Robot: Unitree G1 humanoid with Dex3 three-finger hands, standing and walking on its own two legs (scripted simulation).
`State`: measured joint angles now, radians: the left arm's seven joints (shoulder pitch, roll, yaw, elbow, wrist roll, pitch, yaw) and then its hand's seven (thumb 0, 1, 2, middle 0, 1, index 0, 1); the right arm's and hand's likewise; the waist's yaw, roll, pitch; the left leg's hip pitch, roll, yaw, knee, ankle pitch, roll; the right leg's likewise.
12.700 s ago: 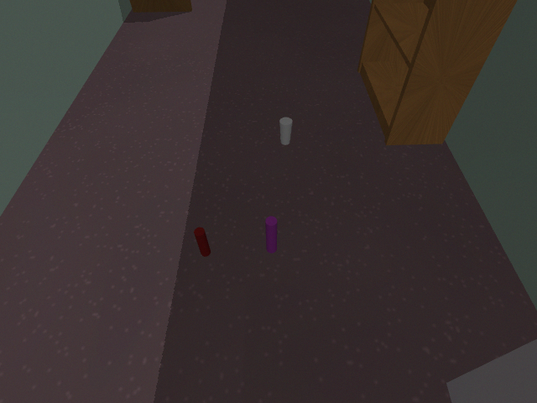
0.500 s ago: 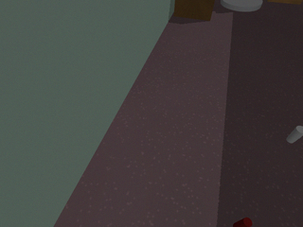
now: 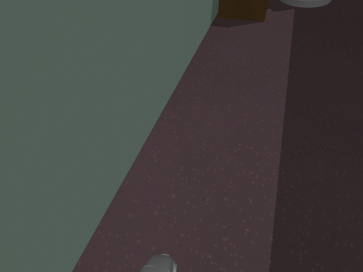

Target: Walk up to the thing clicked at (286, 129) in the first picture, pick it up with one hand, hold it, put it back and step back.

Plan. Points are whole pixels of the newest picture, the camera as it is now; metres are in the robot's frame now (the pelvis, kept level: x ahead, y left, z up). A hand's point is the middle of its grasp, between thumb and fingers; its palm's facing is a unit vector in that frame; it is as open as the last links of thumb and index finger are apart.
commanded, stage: walk up
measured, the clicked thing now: out of the picture +0.71 -1.01 -0.70
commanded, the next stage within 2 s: stand in 1.86 s
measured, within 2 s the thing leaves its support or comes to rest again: neither
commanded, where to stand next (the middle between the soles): +0.32 +0.02 m, yaw -21 degrees
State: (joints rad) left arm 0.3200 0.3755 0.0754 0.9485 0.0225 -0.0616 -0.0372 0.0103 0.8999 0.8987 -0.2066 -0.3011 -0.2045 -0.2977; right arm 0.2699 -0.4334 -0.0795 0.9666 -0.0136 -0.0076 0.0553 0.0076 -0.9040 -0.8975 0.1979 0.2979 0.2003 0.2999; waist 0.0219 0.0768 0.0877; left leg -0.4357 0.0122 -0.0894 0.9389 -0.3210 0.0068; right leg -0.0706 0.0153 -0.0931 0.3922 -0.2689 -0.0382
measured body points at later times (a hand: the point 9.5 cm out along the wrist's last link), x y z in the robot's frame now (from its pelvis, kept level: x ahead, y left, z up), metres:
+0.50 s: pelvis +0.18 +0.03 -0.01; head +0.20 +0.02 +0.44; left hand +0.28 +0.35 -0.11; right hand +0.23 -0.29 -0.11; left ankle +0.21 +0.13 -0.74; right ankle +0.22 -0.11 -0.71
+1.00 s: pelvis +0.28 +0.06 -0.03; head +0.32 +0.05 +0.41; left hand +0.49 +0.33 -0.15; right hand +0.26 -0.26 -0.15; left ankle +0.35 +0.18 -0.74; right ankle +0.25 -0.09 -0.72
